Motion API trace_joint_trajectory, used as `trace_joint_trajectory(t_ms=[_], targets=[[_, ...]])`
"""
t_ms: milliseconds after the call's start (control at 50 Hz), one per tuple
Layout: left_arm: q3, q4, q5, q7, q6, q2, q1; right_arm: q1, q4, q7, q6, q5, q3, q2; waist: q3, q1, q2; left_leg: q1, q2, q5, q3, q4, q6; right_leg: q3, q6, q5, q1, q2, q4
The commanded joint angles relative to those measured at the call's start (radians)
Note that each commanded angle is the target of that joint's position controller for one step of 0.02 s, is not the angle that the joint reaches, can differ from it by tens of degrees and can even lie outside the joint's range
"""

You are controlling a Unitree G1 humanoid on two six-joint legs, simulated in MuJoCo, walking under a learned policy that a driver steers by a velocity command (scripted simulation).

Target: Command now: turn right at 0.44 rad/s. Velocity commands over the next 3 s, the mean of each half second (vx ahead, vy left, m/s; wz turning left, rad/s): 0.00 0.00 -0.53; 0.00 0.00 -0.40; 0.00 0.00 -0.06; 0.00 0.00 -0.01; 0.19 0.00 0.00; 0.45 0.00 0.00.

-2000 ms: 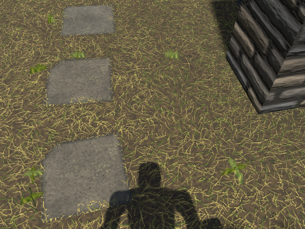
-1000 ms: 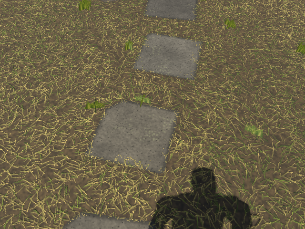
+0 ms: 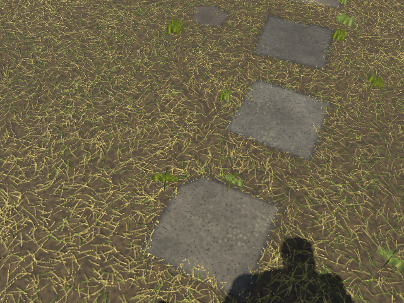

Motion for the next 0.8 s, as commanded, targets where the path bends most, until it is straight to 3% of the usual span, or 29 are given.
trace_joint_trajectory(t_ms=[20,60,120,160,180,200,220,240,260,300,360,460,520,580,620,660,680,700,720,740,760,800], targets=[[-0.001,-0.105,-0.004,-0.011,-0.001,0.027,-0.057,-0.035,-0.059,-0.01,-0.008,0.007,-0.041,-0.157,-0.062,-0.024,0.189,0.155,0.24,0.527,-0.115,-0.089,0.204,-0.026,0.03,0.046,-0.098,-0.053,-0.052],[-0.012,-0.138,-0.004,-0.029,0.0,0.016,-0.091,-0.023,-0.055,-0.012,0.002,0.008,-0.052,-0.188,-0.082,-0.046,0.209,0.147,0.251,0.52,-0.087,-0.078,0.204,-0.063,0.022,0.048,-0.01,-0.061,-0.178],[-0.001,-0.161,-0.005,-0.048,0.004,0.055,-0.076,-0.014,-0.048,-0.003,0.004,0.021,-0.064,-0.226,-0.091,-0.044,0.223,0.129,0.281,0.511,-0.079,-0.046,0.196,-0.113,-0.012,0.068,0.096,-0.044,-0.317],[0.009,-0.15,-0.001,-0.051,0.009,0.061,-0.016,-0.04,-0.045,0.002,-0.002,0.042,-0.064,-0.227,-0.09,0.0,0.208,0.085,0.271,0.456,-0.044,0.028,0.151,-0.146,-0.056,0.202,0.213,-0.016,-0.499],[0.02,-0.14,0.005,-0.042,0.01,0.081,0.025,-0.001,-0.026,0.008,-0.01,0.043,-0.058,-0.203,-0.101,0.012,0.164,0.028,0.235,0.368,0.001,0.113,0.097,-0.124,-0.087,0.316,0.324,0.003,-0.599],[0.047,-0.145,0.002,-0.026,0.009,0.168,0.068,0.043,-0.023,0.015,-0.017,0.012,-0.048,-0.162,-0.143,0.008,-0.028,-0.147,0.158,0.135,0.095,0.338,0.002,0.078,-0.147,0.657,0.52,-0.131,-0.63],[0.062,-0.178,0.025,-0.02,0.001,0.28,0.075,-0.005,-0.087,0.016,-0.024,-0.032,-0.023,-0.1,-0.161,0.006,-0.287,-0.444,-0.004,-0.432,0.091,0.611,-0.083,0.475,-0.369,0.998,0.613,-0.417,-0.633],[0.045,-0.175,0.046,-0.032,-0.022,0.219,0.118,-0.092,-0.099,0.011,-0.025,-0.009,-0.037,-0.151,-0.234,0.086,-0.153,-0.458,-0.011,-0.462,-0.07,0.772,-0.08,0.501,-0.459,0.915,0.573,-0.44,-0.667],[0.035,-0.174,0.044,-0.033,-0.039,0.193,0.067,-0.101,-0.101,0.009,-0.019,0.017,-0.043,-0.171,-0.171,0.055,-0.109,-0.479,0.007,-0.381,-0.088,0.811,-0.064,0.403,-0.415,0.819,0.527,-0.382,-0.674],[0.022,-0.186,0.01,-0.02,-0.04,0.144,-0.035,-0.078,-0.075,-0.007,-0.007,0.007,-0.053,-0.186,-0.107,0.009,-0.051,-0.475,0.033,-0.222,-0.099,0.737,-0.057,0.303,-0.314,0.644,0.444,-0.285,-0.683],[0.013,-0.203,0.016,-0.003,-0.027,0.135,-0.064,-0.028,-0.065,-0.004,-0.006,0.005,-0.052,-0.162,-0.127,-0.024,-0.078,-0.377,-0.004,-0.106,-0.083,0.685,-0.073,0.256,-0.3,0.605,0.368,-0.224,-0.701],[0.022,-0.208,0.01,0.012,-0.016,0.153,-0.042,-0.07,-0.081,0.003,-0.014,0.007,-0.037,-0.133,-0.119,0.003,-0.096,-0.34,-0.029,-0.062,-0.101,0.432,-0.093,0.315,-0.297,0.426,0.369,-0.202,-0.697],[0.026,-0.215,0.013,0.008,-0.009,0.162,-0.046,-0.081,-0.089,0.012,-0.024,0.014,-0.037,-0.14,-0.104,0.012,-0.114,-0.277,-0.047,-0.078,-0.107,0.334,-0.087,0.375,-0.298,0.356,0.325,-0.194,-0.692],[0.028,-0.223,0.009,0.001,-0.002,0.164,-0.054,-0.074,-0.095,0.024,-0.038,0.021,-0.041,-0.149,-0.109,0.015,-0.126,-0.221,-0.064,-0.098,-0.111,0.242,-0.073,0.444,-0.292,0.403,0.335,-0.189,-0.666],[0.027,-0.229,0.002,0.0,0.004,0.161,-0.069,-0.051,-0.093,0.032,-0.048,0.024,-0.044,-0.15,-0.119,0.0,-0.13,-0.164,-0.071,-0.071,-0.108,0.132,-0.057,0.48,-0.277,0.458,0.351,-0.176,-0.635],[0.022,-0.236,-0.011,0.006,0.011,0.142,-0.09,0.008,-0.075,0.036,-0.055,0.02,-0.053,-0.161,-0.129,-0.039,-0.11,-0.008,-0.041,0.112,-0.101,-0.081,-0.027,0.461,-0.218,0.415,0.299,-0.12,-0.575],[0.007,-0.237,-0.001,0.007,0.009,0.096,-0.053,0.034,-0.079,0.032,-0.053,0.003,-0.064,-0.217,-0.165,-0.023,0.0,0.108,0.121,0.191,-0.224,-0.109,0.032,0.38,-0.161,0.224,0.213,-0.064,-0.454],[0.001,-0.253,0.0,0.005,0.001,0.068,-0.01,-0.008,-0.081,0.029,-0.04,-0.02,-0.075,-0.292,-0.114,0.043,0.278,0.134,0.293,0.403,-0.445,-0.131,0.18,0.165,-0.095,-0.104,0.018,0.111,-0.28],[0.025,-0.24,0.018,0.007,-0.01,0.15,-0.012,-0.009,-0.097,0.031,-0.043,-0.032,-0.064,-0.236,-0.114,0.005,0.269,0.083,0.388,0.441,-0.539,-0.142,0.294,0.128,-0.044,-0.226,-0.023,0.079,-0.031],[0.041,-0.218,0.012,0.006,-0.01,0.184,0.002,-0.041,-0.109,0.028,-0.044,-0.021,-0.048,-0.193,-0.101,0.015,0.194,0.057,0.349,0.416,-0.462,-0.13,0.285,0.14,-0.026,-0.168,-0.023,0.054,0.084],[0.041,-0.194,0.009,0.008,-0.001,0.166,0.016,-0.079,-0.113,0.026,-0.042,-0.007,-0.04,-0.169,-0.081,0.03,0.156,0.045,0.279,0.378,-0.369,-0.114,0.238,0.133,-0.007,-0.113,-0.021,0.047,0.127],[0.026,-0.181,0.009,0.01,0.013,0.109,0.016,-0.083,-0.108,0.022,-0.039,0.013,-0.028,-0.152,-0.063,0.016,0.155,0.056,0.221,0.407,-0.283,-0.099,0.209,0.126,0.02,-0.04,-0.036,0.05,0.152]])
